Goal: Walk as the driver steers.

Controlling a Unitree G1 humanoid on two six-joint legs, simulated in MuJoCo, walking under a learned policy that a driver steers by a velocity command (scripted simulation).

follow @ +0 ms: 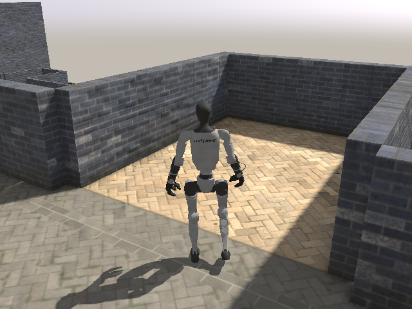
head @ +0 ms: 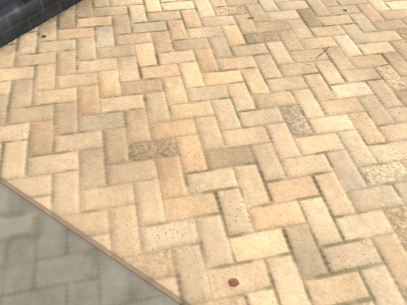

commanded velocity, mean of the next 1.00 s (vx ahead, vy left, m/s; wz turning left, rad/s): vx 0.36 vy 0.00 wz -0.27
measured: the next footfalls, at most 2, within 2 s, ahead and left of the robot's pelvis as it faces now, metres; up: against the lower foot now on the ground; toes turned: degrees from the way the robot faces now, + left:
right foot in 0.38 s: +0.37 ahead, -0.15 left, +0.00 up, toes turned -3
left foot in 0.84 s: +0.60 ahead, +0.01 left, +0.00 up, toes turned -20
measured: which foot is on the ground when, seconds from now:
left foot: down 0.00-0.40, up 0.42-0.82, down 0.84-1.00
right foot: up 0.00-0.36, down 0.38-0.84, up 0.86-1.00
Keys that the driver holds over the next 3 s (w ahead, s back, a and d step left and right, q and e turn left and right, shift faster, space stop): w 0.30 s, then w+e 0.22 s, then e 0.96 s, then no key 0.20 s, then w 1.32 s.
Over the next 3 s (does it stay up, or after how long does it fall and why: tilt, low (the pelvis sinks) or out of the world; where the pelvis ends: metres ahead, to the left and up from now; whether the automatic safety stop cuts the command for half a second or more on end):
stays up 0.84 -0.47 0.01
